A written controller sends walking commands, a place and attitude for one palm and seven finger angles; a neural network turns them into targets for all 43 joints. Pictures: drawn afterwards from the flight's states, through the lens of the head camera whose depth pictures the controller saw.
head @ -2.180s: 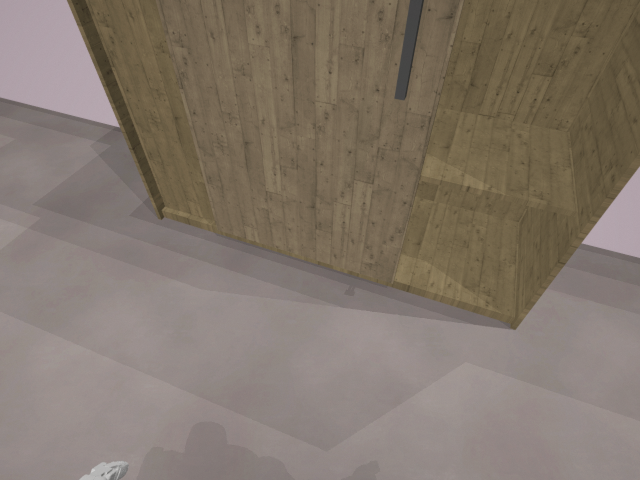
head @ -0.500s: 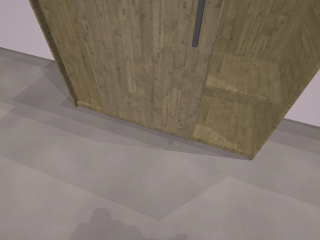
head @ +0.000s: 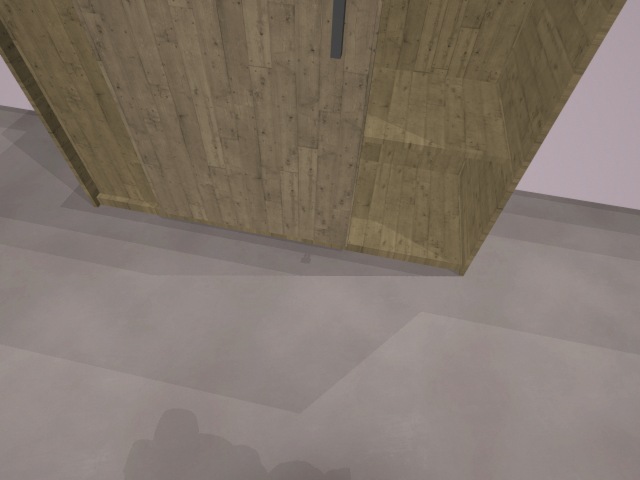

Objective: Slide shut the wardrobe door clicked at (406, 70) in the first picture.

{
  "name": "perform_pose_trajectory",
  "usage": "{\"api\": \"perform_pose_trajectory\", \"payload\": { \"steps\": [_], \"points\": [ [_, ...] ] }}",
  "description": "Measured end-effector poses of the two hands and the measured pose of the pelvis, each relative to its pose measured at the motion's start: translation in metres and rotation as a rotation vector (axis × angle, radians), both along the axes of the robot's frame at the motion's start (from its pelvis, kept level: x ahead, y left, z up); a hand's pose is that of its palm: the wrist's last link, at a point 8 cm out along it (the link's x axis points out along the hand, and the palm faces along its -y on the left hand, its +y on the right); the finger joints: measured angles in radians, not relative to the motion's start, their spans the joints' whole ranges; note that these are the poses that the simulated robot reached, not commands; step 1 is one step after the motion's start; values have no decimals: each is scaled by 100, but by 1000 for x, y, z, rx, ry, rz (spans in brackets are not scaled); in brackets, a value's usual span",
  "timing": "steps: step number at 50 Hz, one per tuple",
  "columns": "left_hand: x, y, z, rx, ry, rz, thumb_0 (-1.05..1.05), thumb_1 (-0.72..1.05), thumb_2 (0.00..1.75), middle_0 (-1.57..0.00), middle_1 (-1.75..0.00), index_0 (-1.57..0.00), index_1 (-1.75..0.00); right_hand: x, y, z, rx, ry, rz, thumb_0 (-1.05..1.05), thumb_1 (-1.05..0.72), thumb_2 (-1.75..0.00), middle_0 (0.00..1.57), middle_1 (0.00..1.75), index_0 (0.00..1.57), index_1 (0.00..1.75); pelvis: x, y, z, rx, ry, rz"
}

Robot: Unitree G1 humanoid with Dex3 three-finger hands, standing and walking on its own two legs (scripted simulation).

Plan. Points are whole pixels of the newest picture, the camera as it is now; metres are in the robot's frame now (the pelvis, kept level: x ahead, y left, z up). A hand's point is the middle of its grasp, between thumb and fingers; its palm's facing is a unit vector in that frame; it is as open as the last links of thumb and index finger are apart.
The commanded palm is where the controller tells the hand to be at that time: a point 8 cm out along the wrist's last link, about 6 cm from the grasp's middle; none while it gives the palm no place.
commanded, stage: turn to face it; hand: left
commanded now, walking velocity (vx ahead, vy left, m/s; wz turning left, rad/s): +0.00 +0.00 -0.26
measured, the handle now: (341, 3) +0.98 +0.03 +0.15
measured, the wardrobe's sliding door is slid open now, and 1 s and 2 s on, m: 0.44 0.44 0.44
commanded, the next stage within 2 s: take the last steps up to it in 0.06 s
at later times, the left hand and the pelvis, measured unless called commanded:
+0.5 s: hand out of the picture +0.07 +0.17 -0.16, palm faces -0.08 -0.98 -0.18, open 7.4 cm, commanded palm none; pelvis +0.02 +0.00 +0.00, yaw -8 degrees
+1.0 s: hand (185, 410) +0.23 +0.22 -0.17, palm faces -0.10 -0.98 -0.17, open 7.4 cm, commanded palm none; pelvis +0.18 +0.05 +0.01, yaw -9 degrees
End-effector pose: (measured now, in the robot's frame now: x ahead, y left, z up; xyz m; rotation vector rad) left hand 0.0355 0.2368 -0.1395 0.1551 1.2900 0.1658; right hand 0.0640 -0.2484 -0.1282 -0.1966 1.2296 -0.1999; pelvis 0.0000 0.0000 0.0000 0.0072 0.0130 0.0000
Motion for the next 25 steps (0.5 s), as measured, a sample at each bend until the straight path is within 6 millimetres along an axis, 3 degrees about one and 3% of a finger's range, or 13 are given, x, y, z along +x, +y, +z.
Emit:
{"api": "perform_pose_trajectory", "payload": {
  "steps": [3,11,15,21,25],
  "points": [
    [2,15,-8,-8,-5,-13,1,91,90,-21,-30,-20,-30,-12,10,4,-23,-26,-22,0,-91,-89,20,30,20,30,-6,11,-4,-6,-3,-19],
    [18,35,3,4,-28,-70,1,91,90,-20,-30,-20,-30,-56,29,12,-12,13,-82,0,-91,-89,20,30,21,30,-12,20,7,-24,-20,-91],
    [27,27,8,2,-16,-131,1,91,90,-20,-30,-19,-30,-78,31,6,19,31,-136,0,-91,-89,21,30,21,30,-10,18,8,-26,-21,-126],
    [43,-3,4,-2,-56,-177,1,91,90,-20,-30,-20,-30,-120,24,-18,72,142,-202,0,-91,-89,21,30,21,30,0,3,-4,-25,-22,-141],
    [29,-16,4,-24,-43,-125,1,91,90,-20,-30,-20,-30,-119,19,-14,85,216,-191,1,-91,-89,20,30,20,30,16,0,2,-30,-28,-132]
  ]
}}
